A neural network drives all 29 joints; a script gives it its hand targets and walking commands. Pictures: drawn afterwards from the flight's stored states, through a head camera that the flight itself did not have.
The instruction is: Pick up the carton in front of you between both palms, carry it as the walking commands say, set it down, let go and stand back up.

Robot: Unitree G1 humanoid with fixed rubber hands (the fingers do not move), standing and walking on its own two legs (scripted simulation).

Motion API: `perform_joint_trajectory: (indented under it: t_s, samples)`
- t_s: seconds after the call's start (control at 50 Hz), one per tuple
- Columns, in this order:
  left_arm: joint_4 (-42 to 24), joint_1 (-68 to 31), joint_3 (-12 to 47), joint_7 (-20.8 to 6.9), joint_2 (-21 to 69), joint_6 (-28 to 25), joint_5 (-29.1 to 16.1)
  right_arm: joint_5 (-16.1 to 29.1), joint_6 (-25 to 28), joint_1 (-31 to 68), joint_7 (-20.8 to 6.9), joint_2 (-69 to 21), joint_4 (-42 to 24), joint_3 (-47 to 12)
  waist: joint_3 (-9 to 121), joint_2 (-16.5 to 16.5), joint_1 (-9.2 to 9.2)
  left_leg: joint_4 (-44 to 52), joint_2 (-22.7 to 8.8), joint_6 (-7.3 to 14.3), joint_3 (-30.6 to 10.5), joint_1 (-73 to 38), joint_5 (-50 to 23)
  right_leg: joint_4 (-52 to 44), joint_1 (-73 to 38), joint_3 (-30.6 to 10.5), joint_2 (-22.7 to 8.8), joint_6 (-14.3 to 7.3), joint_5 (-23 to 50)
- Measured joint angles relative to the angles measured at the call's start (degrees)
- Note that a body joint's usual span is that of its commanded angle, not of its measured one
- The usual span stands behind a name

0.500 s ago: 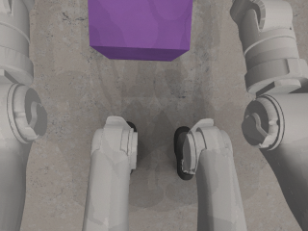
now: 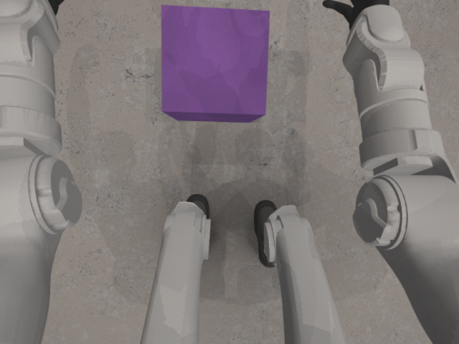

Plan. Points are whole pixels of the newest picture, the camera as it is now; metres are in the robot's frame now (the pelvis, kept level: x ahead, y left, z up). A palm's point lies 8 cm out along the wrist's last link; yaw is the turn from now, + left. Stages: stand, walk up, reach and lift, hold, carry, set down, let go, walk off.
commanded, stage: set down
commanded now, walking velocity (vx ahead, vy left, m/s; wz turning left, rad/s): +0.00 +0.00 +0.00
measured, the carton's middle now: (214, 76) +0.55 +0.06 -0.44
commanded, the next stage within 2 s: let go in 0.18 s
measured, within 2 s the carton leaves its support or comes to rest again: neither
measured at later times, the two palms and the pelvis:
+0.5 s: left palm out of the picture +0.48 +0.28 +0.00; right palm (442, 40) +0.50 -0.15 +0.00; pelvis +0.04 +0.00 +0.13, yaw +2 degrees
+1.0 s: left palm out of the picture +0.30 +0.24 +0.11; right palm out of the picture +0.32 -0.22 +0.11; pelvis +0.09 -0.01 +0.20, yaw +3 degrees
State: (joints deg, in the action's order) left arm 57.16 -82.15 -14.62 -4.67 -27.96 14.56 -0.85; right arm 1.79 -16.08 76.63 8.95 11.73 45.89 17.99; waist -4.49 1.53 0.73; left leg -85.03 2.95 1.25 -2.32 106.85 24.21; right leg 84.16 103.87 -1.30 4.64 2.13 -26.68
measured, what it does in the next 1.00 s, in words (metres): rises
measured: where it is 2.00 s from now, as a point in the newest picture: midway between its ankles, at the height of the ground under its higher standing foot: (231, 242)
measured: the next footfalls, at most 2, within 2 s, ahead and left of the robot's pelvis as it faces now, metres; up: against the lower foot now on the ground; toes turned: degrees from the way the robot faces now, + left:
none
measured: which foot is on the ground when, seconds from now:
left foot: down 0.00-1.00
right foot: down 0.00-1.00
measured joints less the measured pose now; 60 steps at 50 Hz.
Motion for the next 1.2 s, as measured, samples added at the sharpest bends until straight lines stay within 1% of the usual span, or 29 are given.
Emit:
perform_joint_trajectory:
  t_s: [0.16,0.26,0.34,0.4,0.48,0.56,0.74,0.88,1.08,1.2]
  samples:
    - [1.03,2.32,-3.09,-1.08,1.75,-1.93,3.10,-2.69,1.16,-2.95,-1.25,-1.65,-0.35,1.87,1.59,-0.10,-0.26,12.00,0.16,-0.09,-0.39,-8.49,-3.85,-11.90,-8.32,-0.61,-0.47,-0.16,3.96]
    - [1.02,4.28,-4.98,-1.47,3.22,-2.90,6.10,-5.09,1.77,-5.30,-2.14,-2.65,-0.85,2.85,1.80,-0.08,-0.24,18.67,0.18,-0.10,-0.63,-13.58,-6.05,-18.58,-13.38,-0.85,-0.76,-0.25,6.22]
    - [-1.65,9.15,-5.65,-1.25,5.08,-3.12,8.73,-7.31,2.21,-10.24,-3.02,-3.27,-2.72,1.88,1.99,-0.19,-0.05,23.63,0.22,-0.03,-0.78,-18.09,-7.42,-23.58,-17.88,-1.04,-1.03,-0.34,7.63]
    - [-5.53,15.89,-5.20,-0.79,6.83,-3.50,9.42,-8.46,2.89,-16.59,-3.84,-3.60,-5.07,-0.04,2.40,-0.37,0.09,27.36,0.30,0.06,-0.82,-22.19,-8.19,-27.28,-21.96,-1.23,-1.29,-0.44,8.40]
    - [-11.10,27.06,-3.74,-0.31,9.21,-4.88,8.24,-8.39,4.65,-26.87,-4.89,-3.87,-8.47,-2.76,3.66,-0.55,0.25,32.22,0.38,0.17,-0.79,-28.12,-8.99,-32.00,-27.78,-1.53,-1.63,-0.60,9.20]
    - [-14.72,36.80,-2.21,-0.29,11.07,-6.84,6.39,-7.32,6.83,-35.77,-5.87,-3.93,-10.39,-4.64,5.21,-0.62,0.32,36.50,0.35,0.15,-0.76,-33.97,-9.70,-36.11,-33.46,-1.80,-1.85,-0.79,9.92]
    - [-17.65,54.48,1.09,-0.39,13.85,-11.40,4.37,-6.01,11.72,-52.32,-8.10,-3.93,-11.21,-7.85,8.02,-0.93,-0.20,43.56,0.06,-0.17,-0.70,-47.46,-10.49,-42.64,-46.51,-2.20,-1.98,-1.43,10.74]
    - [-21.21,68.93,4.43,0.01,15.25,-13.96,2.75,-4.34,14.20,-66.01,-9.58,-3.13,-13.84,-10.77,6.39,-0.99,-0.73,48.43,-0.21,-0.47,-0.60,-61.12,-10.54,-46.92,-59.76,-2.43,-2.06,-2.06,10.72]
    - [-27.96,87.46,9.43,0.97,15.86,-14.45,0.88,-1.96,15.31,-83.24,-11.25,-0.96,-18.58,-14.49,3.00,-0.85,-0.97,56.17,-0.64,-0.79,-0.92,-82.64,-10.60,-54.59,-81.23,-2.20,-2.21,-3.00,10.84]
    - [-30.82,94.17,11.17,1.04,15.90,-12.38,0.90,-1.54,13.72,-88.83,-12.38,0.11,-20.11,-15.45,2.02,-0.73,-1.09,60.16,-0.82,-0.92,-0.96,-93.16,-10.79,-58.57,-91.73,-2.15,-2.33,-3.26,11.06]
